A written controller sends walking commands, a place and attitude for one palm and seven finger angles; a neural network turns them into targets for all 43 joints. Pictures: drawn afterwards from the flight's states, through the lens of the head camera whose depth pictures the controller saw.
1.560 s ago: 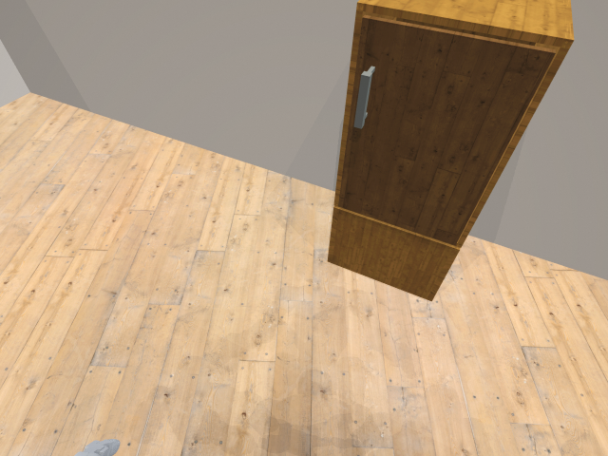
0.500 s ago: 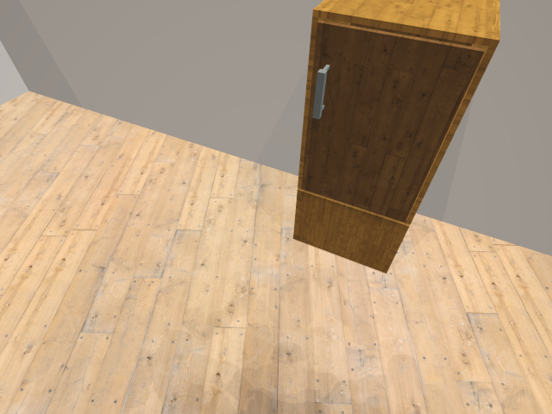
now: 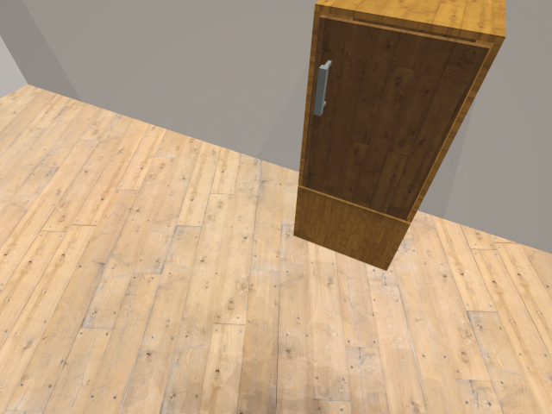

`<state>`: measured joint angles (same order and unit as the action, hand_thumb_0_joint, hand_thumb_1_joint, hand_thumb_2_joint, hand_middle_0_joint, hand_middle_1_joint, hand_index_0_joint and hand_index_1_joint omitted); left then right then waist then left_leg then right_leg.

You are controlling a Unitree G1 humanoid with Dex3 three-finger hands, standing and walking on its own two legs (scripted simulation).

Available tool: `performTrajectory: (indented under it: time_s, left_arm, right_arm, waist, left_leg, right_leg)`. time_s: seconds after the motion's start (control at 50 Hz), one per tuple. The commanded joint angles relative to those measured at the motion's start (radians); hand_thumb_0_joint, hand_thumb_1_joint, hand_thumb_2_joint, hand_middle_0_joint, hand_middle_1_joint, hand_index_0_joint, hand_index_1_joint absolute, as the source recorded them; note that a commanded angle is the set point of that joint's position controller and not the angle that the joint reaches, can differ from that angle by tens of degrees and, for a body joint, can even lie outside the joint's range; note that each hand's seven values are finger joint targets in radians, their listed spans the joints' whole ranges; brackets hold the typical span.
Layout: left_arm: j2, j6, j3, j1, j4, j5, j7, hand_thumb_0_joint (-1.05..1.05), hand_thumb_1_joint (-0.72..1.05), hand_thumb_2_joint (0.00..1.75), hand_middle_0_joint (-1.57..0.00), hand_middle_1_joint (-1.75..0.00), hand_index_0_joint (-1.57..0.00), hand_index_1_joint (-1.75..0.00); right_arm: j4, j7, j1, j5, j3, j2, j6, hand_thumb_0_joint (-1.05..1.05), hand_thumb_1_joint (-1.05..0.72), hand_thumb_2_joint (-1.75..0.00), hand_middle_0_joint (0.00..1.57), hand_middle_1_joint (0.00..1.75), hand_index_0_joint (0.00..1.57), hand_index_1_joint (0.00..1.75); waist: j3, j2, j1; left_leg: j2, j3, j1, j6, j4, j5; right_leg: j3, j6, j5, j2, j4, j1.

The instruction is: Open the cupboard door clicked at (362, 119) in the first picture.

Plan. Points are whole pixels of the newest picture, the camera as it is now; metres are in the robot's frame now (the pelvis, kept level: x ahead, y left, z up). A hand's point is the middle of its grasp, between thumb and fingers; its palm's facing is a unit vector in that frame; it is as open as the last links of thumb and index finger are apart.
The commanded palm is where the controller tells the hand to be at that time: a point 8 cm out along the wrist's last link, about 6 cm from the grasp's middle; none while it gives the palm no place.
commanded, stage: turn to face it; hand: left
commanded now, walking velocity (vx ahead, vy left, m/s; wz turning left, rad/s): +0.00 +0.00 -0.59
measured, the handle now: (323, 88) +0.93 -0.08 +0.00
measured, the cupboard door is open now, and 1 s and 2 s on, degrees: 0 0 0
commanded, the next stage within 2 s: take the last steps up to it in 0.74 s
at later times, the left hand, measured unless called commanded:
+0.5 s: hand out of the picture +0.04 +0.18 -0.18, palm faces -0.12 -0.97 -0.23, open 7.4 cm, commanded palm none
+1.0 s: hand out of the picture +0.09 +0.20 -0.17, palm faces -0.35 -0.91 -0.21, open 7.4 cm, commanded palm none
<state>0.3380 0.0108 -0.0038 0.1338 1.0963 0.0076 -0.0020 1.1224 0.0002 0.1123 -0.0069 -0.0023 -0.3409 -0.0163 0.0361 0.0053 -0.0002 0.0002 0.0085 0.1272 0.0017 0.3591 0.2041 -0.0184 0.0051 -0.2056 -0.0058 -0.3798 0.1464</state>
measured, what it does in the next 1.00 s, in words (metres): steps on the spot, turning right: left foot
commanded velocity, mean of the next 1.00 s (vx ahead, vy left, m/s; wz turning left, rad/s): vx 0.05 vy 0.01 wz -0.33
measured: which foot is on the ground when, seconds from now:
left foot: down 0.00-0.36, up 0.38-0.62, down 0.64-1.00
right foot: down 0.00-0.64, up 0.66-1.00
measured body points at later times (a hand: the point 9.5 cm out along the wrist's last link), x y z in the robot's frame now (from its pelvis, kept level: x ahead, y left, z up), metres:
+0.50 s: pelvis -0.03 +0.00 -0.02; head +0.01 -0.01 +0.43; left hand +0.05 +0.23 -0.16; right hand +0.02 -0.27 -0.17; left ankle -0.03 +0.13 -0.70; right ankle +0.00 -0.12 -0.75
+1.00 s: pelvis -0.05 +0.04 -0.01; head -0.03 +0.04 +0.44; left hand +0.11 +0.25 -0.16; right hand -0.13 -0.19 -0.16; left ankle -0.03 +0.14 -0.75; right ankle -0.13 -0.07 -0.73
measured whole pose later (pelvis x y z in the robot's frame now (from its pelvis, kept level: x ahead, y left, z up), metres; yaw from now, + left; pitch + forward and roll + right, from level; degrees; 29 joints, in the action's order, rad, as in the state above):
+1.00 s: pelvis -0.05 +0.04 -0.01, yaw -21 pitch +0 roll -1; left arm 0.21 -0.05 0.06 0.20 0.98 0.02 0.01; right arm 1.02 -0.02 0.30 -0.03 0.03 -0.18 -0.01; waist 0.02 -0.01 -0.03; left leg 0.06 0.16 0.21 -0.03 0.52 0.31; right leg 0.05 0.02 -0.42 -0.02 -0.63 0.24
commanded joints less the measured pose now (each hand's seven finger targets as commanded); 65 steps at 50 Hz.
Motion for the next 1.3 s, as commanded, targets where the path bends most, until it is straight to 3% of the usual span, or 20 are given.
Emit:
performTrajectory:
  time_s: [0.0,0.06,0.28,0.3,0.34,0.36,0.44,0.5,0.58,0.62,0.64,0.7,0.82,0.96,0.98,1.0,1.02,1.04,1.12,1.28]
  left_arm:
    - [0.206,0.013,0.042,-0.043,-0.078,0.005,-0.009,0.00,0.90,0.90,-0.20,-0.30,-0.20,-0.30]
    - [0.101,-0.021,0.031,0.021,-0.084,0.005,-0.015,0.00,0.90,0.90,-0.20,-0.30,-0.20,-0.30]
    - [0.053,-0.050,0.072,0.145,-0.195,0.016,0.006,0.00,0.90,0.90,-0.20,-0.30,-0.20,-0.30]
    - [0.063,-0.046,0.077,0.175,-0.193,0.020,0.005,0.00,0.90,0.90,-0.20,-0.30,-0.20,-0.30]
    - [0.152,-0.033,0.097,0.200,-0.212,0.028,-0.010,0.00,0.90,0.90,-0.20,-0.30,-0.20,-0.30]
    - [0.155,-0.033,0.102,0.210,-0.221,0.021,-0.019,0.00,0.90,0.90,-0.20,-0.30,-0.20,-0.30]
    - [0.085,-0.031,0.099,0.079,-0.262,0.026,-0.029,0.00,0.90,0.90,-0.20,-0.30,-0.20,-0.30]
    - [0.091,-0.038,0.108,0.124,-0.247,0.024,-0.023,0.00,0.90,0.90,-0.20,-0.30,-0.20,-0.30]
    - [0.063,-0.048,0.106,0.076,-0.258,0.015,-0.020,0.00,0.90,0.90,-0.20,-0.30,-0.20,-0.30]
    - [-0.032,-0.052,0.090,0.082,-0.288,0.006,-0.004,0.00,0.90,0.90,-0.20,-0.30,-0.20,-0.30]
    - [0.000,-0.058,0.101,0.060,-0.278,0.019,-0.008,0.00,0.90,0.90,-0.20,-0.30,-0.20,-0.30]
    - [-0.017,-0.062,0.111,0.122,-0.220,0.024,0.011,0.00,0.90,0.90,-0.20,-0.30,-0.20,-0.30]
    - [-0.067,-0.060,0.078,0.031,-0.223,0.015,0.012,0.00,0.90,0.90,-0.20,-0.30,-0.20,-0.30]
    - [-0.089,-0.022,0.062,0.117,-0.159,0.018,0.017,0.00,0.90,0.90,-0.20,-0.30,-0.20,-0.30]
    - [-0.062,-0.009,0.066,0.179,-0.130,0.018,0.010,0.00,0.90,0.90,-0.20,-0.30,-0.20,-0.30]
    - [0.005,0.005,0.077,0.260,-0.098,0.023,-0.003,0.00,0.90,0.90,-0.20,-0.30,-0.20,-0.30]
    - [0.075,0.006,0.090,0.335,-0.079,0.018,-0.011,0.00,0.90,0.90,-0.20,-0.30,-0.20,-0.30]
    - [0.072,0.016,0.097,0.356,-0.068,0.013,-0.019,0.00,0.90,0.90,-0.20,-0.30,-0.20,-0.30]
    - [-0.013,0.038,0.079,0.227,-0.082,0.021,-0.023,0.00,0.90,0.90,-0.20,-0.30,-0.20,-0.30]
    - [0.016,0.049,0.087,0.233,-0.034,0.028,-0.018,0.00,0.90,0.90,-0.20,-0.30,-0.20,-0.30]
  right_arm:
    - [-0.069,-0.017,-0.039,-0.002,0.044,-0.199,-0.017,0.00,-0.90,-0.90,0.20,0.30,0.20,0.30]
    - [-0.078,-0.023,0.028,-0.004,0.032,-0.084,0.004,0.00,-0.90,-0.90,0.20,0.30,0.20,0.30]
    - [-0.226,-0.028,-0.034,-0.008,0.093,-0.103,0.026,0.00,-0.90,-0.90,0.20,0.30,0.20,0.30]
    - [-0.239,-0.026,-0.049,-0.007,0.095,-0.089,0.029,0.00,-0.90,-0.90,0.20,0.30,0.20,0.30]
    - [-0.270,-0.025,-0.044,0.000,0.084,0.002,0.039,0.00,-0.90,-0.90,0.20,0.30,0.20,0.30]
    - [-0.273,-0.026,-0.054,-0.001,0.082,-0.010,0.042,0.00,-0.90,-0.90,0.20,0.30,0.20,0.30]
    - [-0.233,-0.025,0.052,0.001,0.080,0.019,0.027,0.00,-0.90,-0.90,0.20,0.30,0.20,0.30]
    - [-0.241,-0.031,0.037,0.008,0.077,0.042,0.025,0.00,-0.90,-0.90,0.20,0.30,0.20,0.30]
    - [-0.210,-0.042,0.173,0.011,0.077,0.036,0.006,0.00,-0.90,-0.90,0.20,0.30,0.20,0.30]
    - [-0.241,-0.043,0.162,-0.007,0.101,-0.100,-0.001,0.00,-0.90,-0.90,0.20,0.30,0.20,0.30]
    - [-0.248,-0.043,0.118,-0.010,0.101,-0.091,0.002,0.00,-0.90,-0.90,0.20,0.30,0.20,0.30]
    - [-0.261,-0.044,0.020,-0.020,0.077,-0.019,-0.002,0.00,-0.90,-0.90,0.20,0.30,0.20,0.30]
    - [-0.188,-0.047,0.186,-0.021,0.079,-0.012,-0.002,0.00,-0.90,-0.90,0.20,0.30,0.20,0.30]
    - [-0.117,-0.029,0.241,-0.022,0.075,-0.021,0.000,0.00,-0.90,-0.90,0.20,0.30,0.20,0.30]
    - [-0.112,-0.023,0.233,-0.015,0.068,0.013,-0.004,0.00,-0.90,-0.90,0.20,0.30,0.20,0.30]
    - [-0.129,-0.017,0.224,-0.005,0.052,0.075,-0.011,0.00,-0.90,-0.90,0.20,0.30,0.20,0.30]
    - [-0.177,-0.007,0.123,-0.016,0.048,0.076,-0.011,0.00,-0.90,-0.90,0.20,0.30,0.20,0.30]
    - [-0.190,-0.004,0.070,-0.025,0.057,0.047,-0.005,0.00,-0.90,-0.90,0.20,0.30,0.20,0.30]
    - [-0.137,0.018,0.138,-0.024,0.070,0.085,0.001,0.00,-0.90,-0.90,0.20,0.30,0.20,0.30]
    - [-0.164,0.040,0.145,-0.009,0.071,0.121,-0.008,0.00,-0.90,-0.90,0.20,0.30,0.20,0.30]
  waist:
    - [-0.062,-0.004,-0.003]
    - [-0.066,0.000,-0.007]
    - [-0.055,-0.111,0.045]
    - [-0.058,-0.053,0.059]
    - [-0.045,0.310,0.070]
    - [-0.039,0.272,0.083]
    - [-0.121,0.139,-0.002]
    - [-0.119,0.159,0.023]
    - [-0.140,0.136,-0.040]
    - [-0.073,-0.284,-0.038]
    - [-0.037,-0.264,-0.038]
    - [0.019,-0.123,0.035]
    - [-0.007,-0.151,-0.038]
    - [-0.025,-0.111,-0.001]
    - [-0.031,-0.050,0.028]
    - [-0.043,0.152,0.056]
    - [0.020,0.242,0.104]
    - [0.050,0.234,0.117]
    - [0.122,0.101,0.014]
    - [0.125,0.156,-0.010]
  left_leg:
    - [0.126,-0.077,-0.034,-0.023,-0.037,-0.153]
    - [0.134,-0.024,-0.031,-0.004,0.025,-0.168]
    - [0.261,-0.030,0.152,-0.075,0.122,-0.030]
    - [0.217,0.011,0.197,-0.049,0.215,0.019]
    - [-0.008,0.073,0.381,0.039,0.600,0.357]
    - [0.005,-0.038,0.409,0.030,0.725,0.380]
    - [0.035,-0.031,0.301,0.035,0.617,0.263]
    - [-0.001,-0.006,0.239,0.028,0.427,0.253]
    - [0.003,0.001,-0.026,0.007,0.086,0.085]
    - [0.366,-0.387,-0.084,-0.119,-0.136,0.124]
    - [0.443,-0.414,0.057,-0.166,-0.160,0.112]
    - [0.280,-0.160,0.154,-0.156,-0.105,-0.009]
    - [0.282,-0.095,-0.026,-0.174,-0.022,-0.354]
    - [0.257,-0.085,0.085,-0.110,0.009,0.105]
    - [0.216,-0.029,0.198,-0.069,0.106,0.167]
    - [0.119,0.104,0.396,-0.012,0.304,0.272]
    - [0.062,0.128,0.565,0.017,0.486,0.419]
    - [0.095,0.044,0.599,0.008,0.572,0.362]
    - [0.130,0.046,0.536,0.024,0.645,0.158]
    - [0.110,0.109,0.304,0.016,0.376,0.068]
  right_leg:
    - [-0.105,-0.038,0.188,-0.108,0.044,0.013]
    - [-0.121,-0.028,0.262,-0.101,-0.025,0.059]
    - [-0.073,-0.015,0.061,-0.007,-0.326,0.153]
    - [-0.122,-0.028,0.128,-0.034,-0.269,0.126]
    - [-0.593,-0.168,0.161,-0.264,0.047,0.108]
    - [-0.665,-0.225,0.097,-0.290,0.119,0.120]
    - [-0.431,-0.195,0.233,-0.182,0.002,0.091]
    - [-0.450,-0.188,0.245,-0.162,0.005,0.090]
    - [-0.384,-0.093,0.114,-0.084,-0.053,0.226]
    - [-0.121,0.006,-0.256,0.110,-0.405,0.495]
    - [-0.095,0.034,-0.306,0.054,-0.586,0.470]
    - [-0.053,0.046,-0.185,0.022,-0.789,0.409]
    - [0.036,0.049,-0.240,-0.006,-0.505,0.339]
    - [0.117,-0.004,-0.130,0.014,-0.047,0.010]
    - [0.051,-0.028,-0.104,-0.044,0.034,-0.137]
    - [-0.185,-0.101,-0.190,-0.236,0.120,-0.290]
    - [-0.399,-0.197,-0.189,-0.397,0.196,-0.277]
    - [-0.431,-0.228,-0.249,-0.402,0.216,-0.203]
    - [-0.188,-0.179,-0.150,-0.312,0.209,-0.046]
    - [-0.035,-0.120,-0.117,-0.274,0.170,0.091]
